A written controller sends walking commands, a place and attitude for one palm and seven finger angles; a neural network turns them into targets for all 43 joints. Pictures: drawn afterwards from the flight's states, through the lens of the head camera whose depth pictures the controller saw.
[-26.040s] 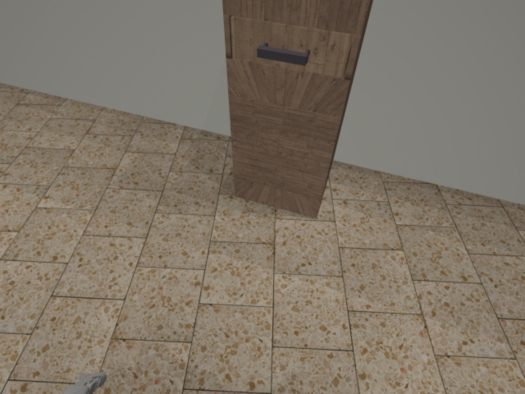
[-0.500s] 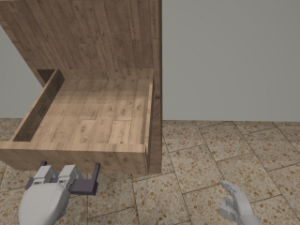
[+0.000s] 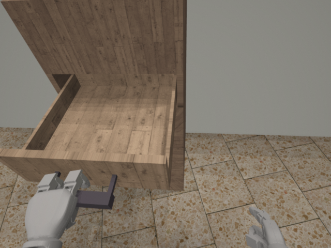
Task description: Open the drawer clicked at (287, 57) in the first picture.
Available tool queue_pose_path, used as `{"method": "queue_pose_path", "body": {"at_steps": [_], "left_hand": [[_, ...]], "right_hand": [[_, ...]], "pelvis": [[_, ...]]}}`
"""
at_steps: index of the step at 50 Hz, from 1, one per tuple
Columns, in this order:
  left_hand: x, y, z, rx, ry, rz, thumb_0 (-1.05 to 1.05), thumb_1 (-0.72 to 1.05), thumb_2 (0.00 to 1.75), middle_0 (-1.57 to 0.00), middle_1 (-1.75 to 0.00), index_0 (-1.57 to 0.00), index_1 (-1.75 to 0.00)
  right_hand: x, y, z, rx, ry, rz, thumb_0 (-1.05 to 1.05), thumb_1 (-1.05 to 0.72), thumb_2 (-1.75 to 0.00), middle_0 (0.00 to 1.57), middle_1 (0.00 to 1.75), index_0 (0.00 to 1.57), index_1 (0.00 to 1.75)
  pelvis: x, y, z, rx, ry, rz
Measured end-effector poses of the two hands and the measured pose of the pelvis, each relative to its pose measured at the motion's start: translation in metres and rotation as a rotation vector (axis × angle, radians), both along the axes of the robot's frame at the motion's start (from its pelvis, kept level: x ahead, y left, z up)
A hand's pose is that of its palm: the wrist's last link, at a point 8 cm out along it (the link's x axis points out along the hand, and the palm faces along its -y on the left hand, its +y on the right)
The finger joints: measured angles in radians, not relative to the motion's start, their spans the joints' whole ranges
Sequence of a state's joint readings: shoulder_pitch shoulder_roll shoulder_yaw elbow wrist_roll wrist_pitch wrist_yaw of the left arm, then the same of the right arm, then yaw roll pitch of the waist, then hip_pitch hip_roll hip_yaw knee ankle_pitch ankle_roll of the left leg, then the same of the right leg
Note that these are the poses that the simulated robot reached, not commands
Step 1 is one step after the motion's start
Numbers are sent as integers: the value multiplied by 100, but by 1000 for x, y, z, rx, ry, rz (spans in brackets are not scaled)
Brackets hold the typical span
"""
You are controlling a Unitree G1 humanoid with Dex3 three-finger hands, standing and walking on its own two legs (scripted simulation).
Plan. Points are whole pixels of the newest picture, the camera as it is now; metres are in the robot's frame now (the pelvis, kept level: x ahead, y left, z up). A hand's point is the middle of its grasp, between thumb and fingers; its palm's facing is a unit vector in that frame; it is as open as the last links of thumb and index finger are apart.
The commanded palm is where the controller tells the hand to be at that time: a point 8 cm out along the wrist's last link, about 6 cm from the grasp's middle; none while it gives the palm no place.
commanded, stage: open the thumb to release the handle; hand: left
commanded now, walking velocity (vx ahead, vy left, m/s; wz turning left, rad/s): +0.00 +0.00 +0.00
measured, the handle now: (80, 187) +0.22 +0.23 +0.05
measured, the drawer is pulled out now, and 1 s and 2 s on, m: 0.30 0.30 0.30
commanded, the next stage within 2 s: lift the hand off the handle in 0.30 s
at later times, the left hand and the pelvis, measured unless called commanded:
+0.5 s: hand (70, 214) +0.17 +0.24 +0.03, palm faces +0.04 -0.12 -0.99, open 13.6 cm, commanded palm +0.14 +0.23 +0.09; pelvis -0.01 +0.00 +0.01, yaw +1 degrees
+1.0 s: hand (72, 204) +0.18 +0.23 +0.05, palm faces +0.02 -0.09 -1.00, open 13.2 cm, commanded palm +0.16 +0.23 +0.13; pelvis -0.01 +0.00 +0.01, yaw +1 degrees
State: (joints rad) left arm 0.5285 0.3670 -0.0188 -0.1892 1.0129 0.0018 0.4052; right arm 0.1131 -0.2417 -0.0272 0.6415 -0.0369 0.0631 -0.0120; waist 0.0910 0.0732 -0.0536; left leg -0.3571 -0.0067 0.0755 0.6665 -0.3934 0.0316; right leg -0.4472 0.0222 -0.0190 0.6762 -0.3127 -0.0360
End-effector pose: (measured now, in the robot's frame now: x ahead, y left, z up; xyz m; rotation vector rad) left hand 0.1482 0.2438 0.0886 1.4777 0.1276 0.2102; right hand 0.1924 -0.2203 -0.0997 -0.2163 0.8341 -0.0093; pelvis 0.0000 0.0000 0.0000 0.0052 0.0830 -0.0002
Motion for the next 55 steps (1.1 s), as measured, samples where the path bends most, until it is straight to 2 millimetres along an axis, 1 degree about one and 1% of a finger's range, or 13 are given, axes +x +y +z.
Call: {"method": "queue_pose_path", "body": {"at_steps": [5,11,16,21,24,29,35,39,43,50,55], "left_hand": [[3,-4,1,-18,12,5,-1,33,65,-37,-129,-38,-128],[-1,-6,1,-19,41,-22,0,-1,51,-35,-125,-35,-125],[-5,-1,2,-11,44,-34,0,-27,39,-33,-122,-34,-122],[-5,1,1,-22,36,-26,0,-40,33,-32,-121,-33,-121],[-3,-2,-1,-37,22,-18,0,-44,32,-31,-121,-32,-120],[7,-10,-5,-38,19,-48,0,-47,30,-31,-120,-32,-120],[10,-11,-3,-18,9,-47,0,-48,30,-32,-120,-35,-124],[13,-11,-1,-9,11,-42,0,-48,30,-32,-120,-38,-127],[13,-11,3,-12,35,-37,0,-48,30,-32,-120,-41,-126],[14,-9,19,-11,36,-56,0,-48,30,-32,-120,-44,-124],[13,-9,43,-11,-20,-59,0,-48,30,-33,-121,-43,-123]], "right_hand": [[4,11,3,18,-19,21,1,-91,-90,20,30,20,30],[13,22,12,33,-61,55,1,-91,-90,20,30,20,30],[17,25,18,22,-78,73,1,-90,-90,20,30,20,30],[16,22,19,6,-75,73,1,-90,-90,20,30,20,30],[13,21,17,0,-63,73,1,-90,-90,20,30,20,30],[5,21,11,1,-37,66,1,-91,-90,20,30,20,30],[-3,25,5,18,-12,57,1,-91,-90,20,30,20,30],[-4,28,3,25,-3,57,1,-91,-90,20,30,20,30],[-2,29,5,33,-14,56,1,-91,-90,20,30,20,30],[9,29,15,26,-52,64,1,-91,-90,20,30,20,30],[17,27,23,25,-75,72,1,-91,-90,20,30,20,30]], "pelvis": [[-2,0,2,1,-16,7],[-3,0,4,2,-31,3],[-6,-1,5,-1,-37,6],[-8,0,6,-3,-36,11],[-10,2,5,-3,-33,17],[-12,3,4,-2,-27,16],[-12,4,4,0,-28,15],[-13,3,5,0,-36,19],[-12,3,7,1,-50,21],[-11,0,11,0,-75,20],[-9,0,14,-2,-86,17]]}}
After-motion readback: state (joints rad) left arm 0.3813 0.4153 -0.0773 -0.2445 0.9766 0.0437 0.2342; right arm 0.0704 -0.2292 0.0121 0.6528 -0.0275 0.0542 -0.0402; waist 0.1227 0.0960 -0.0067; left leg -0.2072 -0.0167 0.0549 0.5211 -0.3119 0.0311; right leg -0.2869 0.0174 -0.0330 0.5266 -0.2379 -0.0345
